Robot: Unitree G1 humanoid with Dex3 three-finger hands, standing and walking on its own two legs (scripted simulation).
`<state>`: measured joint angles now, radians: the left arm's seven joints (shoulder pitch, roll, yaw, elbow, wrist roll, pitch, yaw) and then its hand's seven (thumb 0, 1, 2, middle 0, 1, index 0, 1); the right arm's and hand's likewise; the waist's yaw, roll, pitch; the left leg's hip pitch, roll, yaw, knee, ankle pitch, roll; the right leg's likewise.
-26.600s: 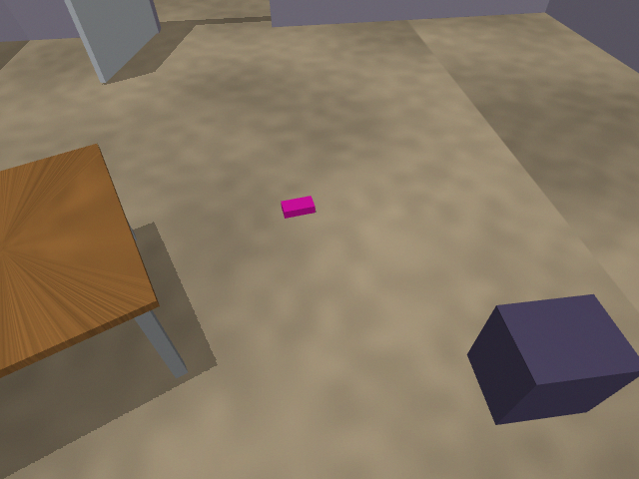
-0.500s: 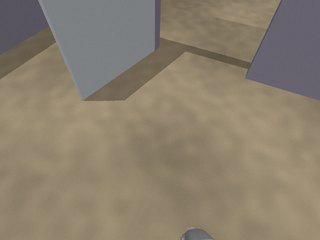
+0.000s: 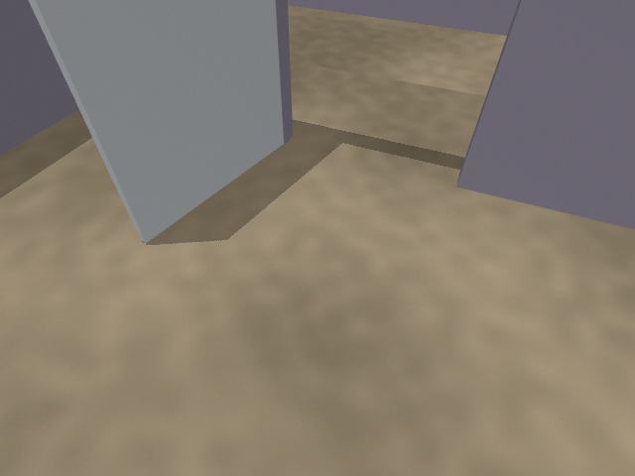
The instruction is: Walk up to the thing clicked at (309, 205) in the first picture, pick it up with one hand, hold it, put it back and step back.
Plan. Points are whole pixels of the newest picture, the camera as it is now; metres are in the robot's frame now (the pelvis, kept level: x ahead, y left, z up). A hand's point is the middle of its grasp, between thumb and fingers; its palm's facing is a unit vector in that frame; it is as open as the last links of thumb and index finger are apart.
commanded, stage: walk up
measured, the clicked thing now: out of the picture -0.64 +0.16 -0.75
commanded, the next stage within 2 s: stand in 0.76 s
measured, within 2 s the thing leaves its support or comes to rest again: neither
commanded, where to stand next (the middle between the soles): +0.08 -0.01 m, yaw +4 degrees
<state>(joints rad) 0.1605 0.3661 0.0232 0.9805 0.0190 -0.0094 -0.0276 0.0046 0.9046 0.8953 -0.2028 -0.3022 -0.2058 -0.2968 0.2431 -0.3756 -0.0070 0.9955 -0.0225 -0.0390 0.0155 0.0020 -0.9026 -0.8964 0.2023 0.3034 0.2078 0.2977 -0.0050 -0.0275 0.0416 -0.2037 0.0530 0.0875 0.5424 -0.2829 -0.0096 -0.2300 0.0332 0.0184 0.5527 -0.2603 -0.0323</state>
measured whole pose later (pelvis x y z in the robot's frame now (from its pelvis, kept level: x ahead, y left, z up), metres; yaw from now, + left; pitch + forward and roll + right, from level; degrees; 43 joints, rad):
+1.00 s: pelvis +0.02 +0.00 +0.02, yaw +1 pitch -3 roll +0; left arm 0.06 0.33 0.00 1.14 0.00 -0.01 0.00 0.00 0.91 0.90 -0.20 -0.30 -0.20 -0.30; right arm 0.08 -0.35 0.00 1.12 -0.01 0.00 0.00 0.00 -0.90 -0.90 0.20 0.30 0.21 0.30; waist -0.01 0.02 0.07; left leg -0.07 0.05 0.08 0.31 -0.18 -0.02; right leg -0.09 0.03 0.01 0.31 -0.17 -0.03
